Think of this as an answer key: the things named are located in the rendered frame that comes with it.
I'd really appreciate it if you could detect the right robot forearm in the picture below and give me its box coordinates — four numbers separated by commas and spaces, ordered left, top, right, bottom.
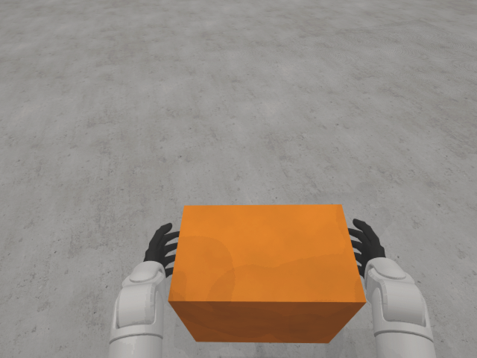
364, 257, 436, 358

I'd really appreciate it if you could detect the carton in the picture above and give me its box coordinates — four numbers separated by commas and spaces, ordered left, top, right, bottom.
168, 204, 367, 343

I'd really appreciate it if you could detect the robot left hand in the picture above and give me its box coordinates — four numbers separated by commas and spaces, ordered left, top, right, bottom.
143, 223, 180, 278

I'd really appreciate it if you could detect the robot right hand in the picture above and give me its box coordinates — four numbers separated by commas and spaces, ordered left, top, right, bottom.
348, 219, 386, 278

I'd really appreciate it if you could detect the left robot forearm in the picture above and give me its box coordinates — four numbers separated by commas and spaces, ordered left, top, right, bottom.
108, 261, 166, 358

